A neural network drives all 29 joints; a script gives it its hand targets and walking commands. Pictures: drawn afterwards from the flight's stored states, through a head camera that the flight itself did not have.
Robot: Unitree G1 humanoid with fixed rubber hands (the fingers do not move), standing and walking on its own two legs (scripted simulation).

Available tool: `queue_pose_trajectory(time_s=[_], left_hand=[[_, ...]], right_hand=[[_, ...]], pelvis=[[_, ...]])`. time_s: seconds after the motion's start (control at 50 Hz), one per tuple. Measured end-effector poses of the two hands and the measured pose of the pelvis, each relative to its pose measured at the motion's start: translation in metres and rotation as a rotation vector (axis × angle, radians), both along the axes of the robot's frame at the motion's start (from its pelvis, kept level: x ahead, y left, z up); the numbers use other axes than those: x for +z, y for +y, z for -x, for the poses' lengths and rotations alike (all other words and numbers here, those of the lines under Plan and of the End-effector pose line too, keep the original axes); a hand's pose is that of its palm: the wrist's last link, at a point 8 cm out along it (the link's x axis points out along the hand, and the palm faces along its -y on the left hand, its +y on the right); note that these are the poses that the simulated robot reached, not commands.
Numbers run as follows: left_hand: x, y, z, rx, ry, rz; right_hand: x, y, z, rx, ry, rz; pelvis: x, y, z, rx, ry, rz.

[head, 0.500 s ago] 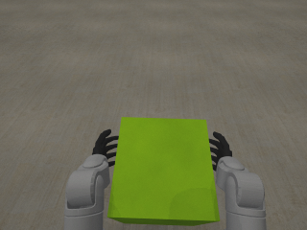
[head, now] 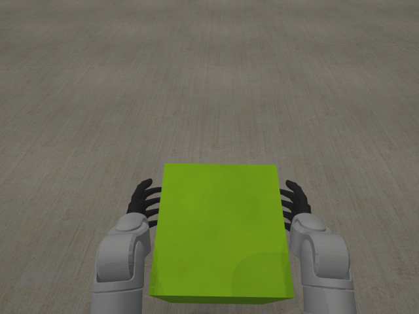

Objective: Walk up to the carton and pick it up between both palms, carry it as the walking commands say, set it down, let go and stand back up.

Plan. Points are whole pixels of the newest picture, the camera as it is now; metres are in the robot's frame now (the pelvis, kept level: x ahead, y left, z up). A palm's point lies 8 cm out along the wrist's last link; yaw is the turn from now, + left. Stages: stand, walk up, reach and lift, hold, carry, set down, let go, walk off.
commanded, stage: carry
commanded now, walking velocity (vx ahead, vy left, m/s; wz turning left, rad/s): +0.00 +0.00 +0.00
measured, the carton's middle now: (218, 240) +0.27 +0.00 +0.00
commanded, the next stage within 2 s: hold in 0.06 s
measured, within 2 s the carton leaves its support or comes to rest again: neither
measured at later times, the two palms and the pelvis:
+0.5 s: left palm (153, 222) +0.28 +0.12 +0.05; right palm (310, 239) +0.25 -0.17 +0.04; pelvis -0.01 +0.01 +0.01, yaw -8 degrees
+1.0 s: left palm (154, 220) +0.31 +0.13 +0.01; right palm (297, 231) +0.28 -0.16 +0.01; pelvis -0.01 +0.02 +0.00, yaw -9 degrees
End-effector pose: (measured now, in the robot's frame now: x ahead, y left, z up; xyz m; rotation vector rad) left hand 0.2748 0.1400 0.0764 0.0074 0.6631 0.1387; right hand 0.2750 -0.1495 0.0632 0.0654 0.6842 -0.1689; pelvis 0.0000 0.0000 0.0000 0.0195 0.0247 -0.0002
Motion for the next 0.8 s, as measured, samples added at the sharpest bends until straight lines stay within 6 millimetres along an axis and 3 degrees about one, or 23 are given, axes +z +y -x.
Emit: queue_pose_trajectory(time_s=[0.08, 0.22, 0.34, 0.52, 0.62, 0.8], left_hand=[[-0.001, 0.0, -0.001, -0.002, -0.004, -0.005], [-0.033, -0.012, -0.004, -0.074, 0.04, -0.028], [-0.027, -0.026, -0.013, -0.148, -0.011, -0.033], [-0.025, -0.02, -0.009, -0.154, -0.017, -0.036], [-0.028, -0.013, -0.006, -0.149, -0.017, -0.054], [-0.042, -0.006, -0.017, -0.128, 0.029, -0.045]], right_hand=[[-0.001, 0.0, -0.001, 0.005, -0.004, 0.003], [-0.032, -0.011, 0.011, -0.02, 0.045, 0.039], [-0.025, -0.023, 0.021, -0.084, -0.003, 0.05], [-0.021, -0.018, 0.024, -0.08, -0.007, 0.059], [-0.016, -0.012, 0.018, -0.052, -0.007, 0.081], [-0.029, -0.004, 0.003, -0.038, 0.04, 0.078]], pelvis=[[0.0, 0.0, 0.0, 0.0, -0.004, 0.0], [0.005, 0.001, 0.003, -0.062, -0.07, -0.013], [0.005, 0.005, 0.003, -0.125, -0.093, -0.018], [0.005, 0.009, 0.005, -0.139, -0.126, -0.015], [0.005, 0.011, 0.008, -0.14, -0.145, -0.013], [0.005, 0.013, 0.008, -0.142, -0.15, -0.01]])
